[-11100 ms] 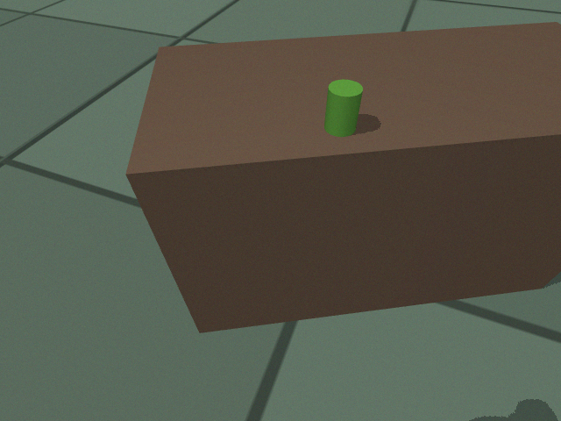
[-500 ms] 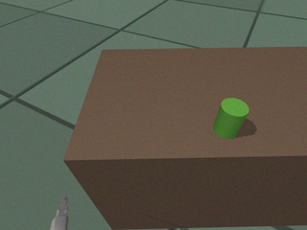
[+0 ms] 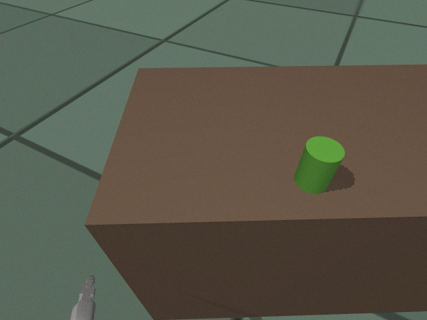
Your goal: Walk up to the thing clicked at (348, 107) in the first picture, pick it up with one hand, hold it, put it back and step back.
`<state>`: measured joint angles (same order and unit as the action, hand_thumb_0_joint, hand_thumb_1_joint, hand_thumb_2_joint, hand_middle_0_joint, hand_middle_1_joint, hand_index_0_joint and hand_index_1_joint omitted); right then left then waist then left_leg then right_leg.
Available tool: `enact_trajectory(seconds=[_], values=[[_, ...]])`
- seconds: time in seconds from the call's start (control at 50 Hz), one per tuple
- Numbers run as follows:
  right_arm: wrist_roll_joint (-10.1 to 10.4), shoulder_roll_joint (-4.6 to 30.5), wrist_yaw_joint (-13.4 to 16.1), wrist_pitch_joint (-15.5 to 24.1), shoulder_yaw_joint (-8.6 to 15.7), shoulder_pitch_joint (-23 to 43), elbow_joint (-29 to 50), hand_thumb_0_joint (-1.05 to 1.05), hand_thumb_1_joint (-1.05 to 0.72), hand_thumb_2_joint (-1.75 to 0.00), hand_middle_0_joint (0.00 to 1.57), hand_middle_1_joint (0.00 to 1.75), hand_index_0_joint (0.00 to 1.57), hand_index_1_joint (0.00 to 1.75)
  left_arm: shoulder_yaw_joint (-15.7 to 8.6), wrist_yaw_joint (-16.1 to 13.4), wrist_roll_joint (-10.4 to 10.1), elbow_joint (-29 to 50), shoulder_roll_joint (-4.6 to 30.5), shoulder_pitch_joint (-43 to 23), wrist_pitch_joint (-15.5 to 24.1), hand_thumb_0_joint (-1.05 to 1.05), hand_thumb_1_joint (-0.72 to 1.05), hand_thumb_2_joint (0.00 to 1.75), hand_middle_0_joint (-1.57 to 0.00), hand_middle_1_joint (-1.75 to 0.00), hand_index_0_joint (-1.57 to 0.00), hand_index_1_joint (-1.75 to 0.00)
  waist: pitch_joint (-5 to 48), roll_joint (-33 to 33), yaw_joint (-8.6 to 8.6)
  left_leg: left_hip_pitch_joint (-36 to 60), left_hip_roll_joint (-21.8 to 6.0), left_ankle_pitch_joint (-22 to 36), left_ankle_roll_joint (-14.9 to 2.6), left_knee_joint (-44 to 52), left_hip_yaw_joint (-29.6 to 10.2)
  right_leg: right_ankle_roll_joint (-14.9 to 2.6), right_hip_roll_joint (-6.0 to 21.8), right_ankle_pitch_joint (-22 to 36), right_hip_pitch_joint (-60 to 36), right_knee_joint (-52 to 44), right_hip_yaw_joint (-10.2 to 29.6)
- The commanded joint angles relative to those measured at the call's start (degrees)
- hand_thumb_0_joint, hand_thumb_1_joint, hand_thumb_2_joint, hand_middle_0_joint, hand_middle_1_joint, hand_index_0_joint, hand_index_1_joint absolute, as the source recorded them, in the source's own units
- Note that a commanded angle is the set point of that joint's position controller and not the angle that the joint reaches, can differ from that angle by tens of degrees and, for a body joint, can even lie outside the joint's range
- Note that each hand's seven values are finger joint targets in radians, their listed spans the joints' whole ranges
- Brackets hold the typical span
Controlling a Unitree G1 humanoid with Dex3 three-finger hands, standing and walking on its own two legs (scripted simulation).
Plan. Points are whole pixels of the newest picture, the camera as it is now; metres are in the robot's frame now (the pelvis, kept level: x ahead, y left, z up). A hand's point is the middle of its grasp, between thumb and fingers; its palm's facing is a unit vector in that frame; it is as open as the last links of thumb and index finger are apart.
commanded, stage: approach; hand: right
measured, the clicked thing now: (317, 165) +0.40 -0.20 +0.08
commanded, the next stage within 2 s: close in in 0.12 s
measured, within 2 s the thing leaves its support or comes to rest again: neither
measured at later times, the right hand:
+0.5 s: hand (349, 168) +0.39 -0.26 +0.08, palm faces +0.14 +0.99 +0.02, open 17.4 cm
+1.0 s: hand (325, 173) +0.38 -0.21 +0.09, palm faces +0.16 +0.99 +0.02, open 17.4 cm
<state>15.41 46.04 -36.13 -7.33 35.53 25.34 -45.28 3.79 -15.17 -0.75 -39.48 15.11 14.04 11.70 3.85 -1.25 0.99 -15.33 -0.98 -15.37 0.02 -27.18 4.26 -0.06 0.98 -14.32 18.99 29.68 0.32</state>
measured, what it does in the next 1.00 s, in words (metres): stands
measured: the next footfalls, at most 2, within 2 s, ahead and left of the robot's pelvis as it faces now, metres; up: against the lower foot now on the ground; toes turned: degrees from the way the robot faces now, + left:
none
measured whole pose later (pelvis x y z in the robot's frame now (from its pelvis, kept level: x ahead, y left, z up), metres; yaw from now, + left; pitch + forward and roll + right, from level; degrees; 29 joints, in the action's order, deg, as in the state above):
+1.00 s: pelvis -0.01 +0.00 -0.01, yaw +2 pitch +5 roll +0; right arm 11.4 18.2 -6.2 10.0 18.5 21.7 -35.2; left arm -3.7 -5.8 -1.0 -34.0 12.9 13.3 5.7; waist 3.0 0.0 -2.2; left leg -21.8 -0.2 -17.3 -0.3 -34.4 2.0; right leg 0.4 2.1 -16.3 23.7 35.3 -1.7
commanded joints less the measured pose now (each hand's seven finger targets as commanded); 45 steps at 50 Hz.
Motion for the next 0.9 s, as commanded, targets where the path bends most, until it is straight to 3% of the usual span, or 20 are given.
enact_trajectory(seconds=[0.0,0.04,0.06,0.1,0.2,0.24,0.3,0.36,0.4,0.42,0.44,0.52,0.54,0.58,0.62,0.64,0.72,0.76,0.86,0.88], values=[[2.1,9.8,0.7,6.5,-3.0,18.1,8.9,0.0,0.51,-0.04,0.05,0.04,0.05,0.04,-3.3,-0.3,0.5,6.7,7.8,-3.4,4.0,0.0,-0.55,0.04,-0.05,-0.05,-0.05,-0.05,10.3,-3.8,-3.63,-3.4,1.4,10.4,-1.05,2.2,-1.3,-1.51,-0.5,10.3,-8.7,-3.1,0.9],[2.1,12.5,2.6,9.5,-0.7,21.5,12.0,0.0,0.51,-0.03,0.05,0.04,0.06,0.04,-3.1,0.2,0.7,9.8,8.1,-5.6,4.5,0.0,-0.54,0.04,-0.05,-0.05,-0.05,-0.05,11.6,-3.3,-2.68,-3.3,1.1,9.6,-0.86,1.8,-1.4,-1.52,-0.5,9.1,-8.0,-2.7,1.0],[1.7,10.9,3.3,10.6,-2.2,21.5,10.6,0.0,0.52,-0.04,0.05,0.04,0.05,0.04,-1.8,0.6,0.9,7.6,6.1,-3.1,4.4,0.0,-0.53,0.04,-0.05,-0.06,-0.06,-0.05,11.1,-4.1,-3.26,-3.5,0.9,9.6,-0.81,1.7,-1.9,-1.59,-0.9,8.5,-7.0,-2.3,0.7],[1.3,12.2,5.4,13.3,-0.7,22.4,12.2,0.0,0.51,-0.04,0.05,0.04,0.05,0.04,-5.5,0.7,1.1,8.3,9.1,-3.0,4.4,0.0,-0.52,0.03,-0.05,-0.06,-0.06,-0.05,13.3,-3.2,-3.64,-3.8,0.9,9.7,-0.58,0.9,-2.1,-1.7,-1.0,8.1,-7.2,-1.7,0.6],[0.2,9.1,10.6,18.5,-1.4,21.9,9.0,0.0,0.49,-0.05,0.05,0.04,0.05,0.04,-4.0,2.9,1.5,5.4,5.5,-3.1,3.5,0.0,-0.51,0.02,-0.06,-0.06,-0.07,-0.05,13.3,-6.7,-2.83,-4.6,1.0,12.1,-0.86,-2.2,-2.6,-0.99,-1.1,11.0,-3.1,1.9,0.1],[-0.8,11.7,13.1,21.1,0.1,25.3,11.9,0.0,0.53,-0.04,0.05,0.04,0.05,0.04,-5.5,3.6,1.6,8.6,6.9,-6.7,3.4,0.0,-0.53,0.03,-0.06,-0.06,-0.07,-0.05,16.8,-9.5,-2.31,-4.4,1.1,10.7,-1.26,-3.2,-3.1,-0.43,-0.7,10.0,-3.0,2.7,0.2],[-1.2,6.1,15.5,23.3,-3.0,26.1,12.7,0.0,0.5,-0.03,0.05,0.04,0.05,0.04,-4.7,4.7,1.4,12.6,5.8,-8.5,2.9,0.0,-0.53,0.03,-0.06,-0.06,-0.07,-0.05,23.0,-9.2,-2.68,-3.1,1.7,13.9,-1.25,-4.6,-2.9,-0.06,-0.2,15.1,-5.6,4.6,0.4],[-1.5,0.0,17.5,23.6,-6.4,21.6,7.9,0.0,0.49,-0.04,0.05,0.04,0.05,0.04,-5.4,5.5,1.2,12.3,6.3,-7.8,1.9,0.0,-0.54,0.03,-0.06,-0.06,-0.07,-0.05,22.9,-7.2,-2.75,-3.1,2.1,14.9,-1.2,-4.7,-2.5,0.03,0.0,17.6,-5.5,5.1,0.4],[-1.7,2.5,19.6,24.5,-5.2,25.1,14.6,0.0,0.51,-0.05,0.05,0.04,0.05,0.04,-7.8,5.6,1.2,11.6,8.7,-7.9,1.4,0.0,-0.54,0.04,-0.06,-0.06,-0.07,-0.05,25.9,-10.8,-2.26,-3.4,2.2,14.8,-1.52,-4.9,-2.5,0.43,0.3,19.7,-8.1,5.1,0.5],[-2.2,0.2,20.1,23.9,-6.4,21.3,11.2,0.0,0.52,-0.05,0.04,0.04,0.05,0.04,-7.3,6.0,1.3,9.4,7.6,-4.9,0.8,0.0,-0.55,0.04,-0.06,-0.06,-0.07,-0.05,23.2,-9.9,-2.24,-3.9,2.5,14.6,-1.59,-4.7,-2.1,0.57,0.4,20.5,-7.6,4.8,0.6],[-1.9,-4.2,20.5,23.5,-8.4,18.1,9.5,0.0,0.5,-0.05,0.05,0.04,0.05,0.04,-5.4,6.6,1.1,8.7,4.8,-4.1,0.4,0.0,-0.55,0.04,-0.06,-0.06,-0.07,-0.06,20.1,-7.6,-2.12,-3.7,2.7,14.3,-1.48,-4.4,-1.7,0.51,0.4,19.2,-5.2,4.4,0.5],[-1.9,-3.3,23.0,23.3,-7.7,19.1,15.9,0.0,0.53,-0.05,0.04,0.05,0.04,0.05,-8.9,6.6,0.6,12.3,8.5,-5.5,-0.5,0.0,-0.55,0.04,-0.06,-0.06,-0.07,-0.05,19.8,-2.6,-3.45,-1.5,2.2,14.5,-0.78,-3.6,-2.2,-0.79,-0.1,13.4,-3.9,3.0,-0.2],[-1.7,-4.7,23.5,23.3,-8.4,20.6,18.4,0.0,0.54,-0.05,0.04,0.05,0.05,0.04,-6.6,7.0,0.3,13.5,5.7,-5.8,-0.6,0.0,-0.55,0.04,-0.06,-0.06,-0.06,-0.05,18.5,-3.5,-2.91,-1.4,2.1,13.4,-0.78,-3.4,-2.3,-0.68,-0.2,12.1,-3.6,2.6,-0.3],[-1.7,-8.7,24.6,22.4,-10.2,17.4,16.2,0.0,0.53,-0.06,0.04,0.05,0.04,0.05,-9.5,6.8,0.1,13.7,7.1,-3.7,-0.9,0.0,-0.54,0.04,-0.06,-0.06,-0.07,-0.05,16.6,-0.9,-4.33,-2.6,2.3,13.3,-0.59,-3.1,-2.0,-0.85,0.1,11.8,-4.9,2.2,-0.3],[-2.1,-12.3,25.3,21.6,-12.6,15.4,14.7,0.0,0.51,-0.06,0.04,0.04,0.04,0.04,-7.6,7.5,-0.1,12.8,4.7,-2.3,-1.4,0.0,-0.55,0.04,-0.06,-0.06,-0.06,-0.05,13.6,-0.1,-4.26,-3.3,1.7,14.3,-0.17,-3.0,-2.5,-1.28,-0.4,11.9,-3.6,2.3,-0.8],[-2.1,-9.8,25.9,22.0,-11.1,18.2,18.8,0.0,0.51,-0.06,0.04,0.05,0.04,0.05,-8.3,7.4,-0.2,13.5,5.3,-3.4,-1.5,0.0,-0.54,0.04,-0.06,-0.06,-0.06,-0.05,13.3,-0.8,-3.87,-3.5,1.5,13.2,-0.13,-2.7,-2.7,-1.37,-0.5,10.6,-3.3,2.2,-1.0],[-2.5,-11.6,27.2,21.7,-13.1,21.1,22.0,0.0,0.51,-0.06,0.04,0.05,0.04,0.05,-11.3,8.0,-0.1,13.0,7.3,-3.9,-1.8,0.0,-0.53,0.04,-0.06,-0.06,-0.06,-0.05,13.6,-2.7,-4.44,-5.6,1.8,11.2,-0.53,-3.1,-2.4,-0.8,0.2,9.4,-5.6,1.4,-0.6],[-3.0,-13.5,27.7,21.5,-14.4,19.8,22.6,0.0,0.5,-0.07,0.03,0.05,0.04,0.05,-8.8,8.5,-0.3,13.8,4.7,-4.5,-1.9,0.0,-0.53,0.04,-0.06,-0.06,-0.06,-0.05,14.7,-1.1,-3.91,-4.5,1.7,11.0,-0.46,-3.2,-2.3,-0.88,0.1,8.9,-5.4,1.4,-0.6],[-3.1,-12.8,29.4,21.2,-13.5,18.4,23.4,0.0,0.5,-0.07,0.03,0.05,0.04,0.05,-11.5,8.4,-0.3,14.7,7.3,-5.3,-2.5,0.0,-0.53,0.04,-0.05,-0.06,-0.06,-0.05,17.0,-1.2,-3.35,-3.1,1.3,13.4,-0.23,-3.4,-2.6,-0.89,-0.3,11.2,-6.9,2.2,-0.9],[-3.1,-14.4,29.7,21.1,-14.4,16.9,22.7,0.0,0.5,-0.07,0.03,0.05,0.03,0.05,-10.0,8.7,-0.2,13.7,5.8,-4.8,-2.8,0.0,-0.53,0.04,-0.05,-0.06,-0.06,-0.05,16.1,-1.3,-2.72,-2.7,1.4,12.6,-0.29,-3.2,-2.4,-0.83,-0.4,10.5,-5.5,1.9,-0.9]])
